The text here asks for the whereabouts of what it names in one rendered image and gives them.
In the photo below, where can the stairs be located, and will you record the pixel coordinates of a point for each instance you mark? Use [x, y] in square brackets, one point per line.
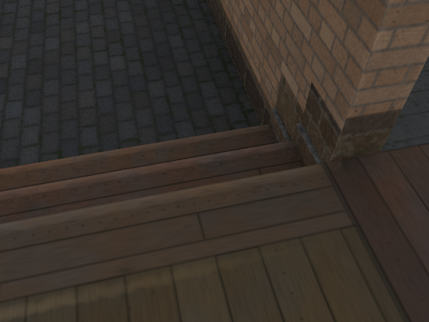
[77, 182]

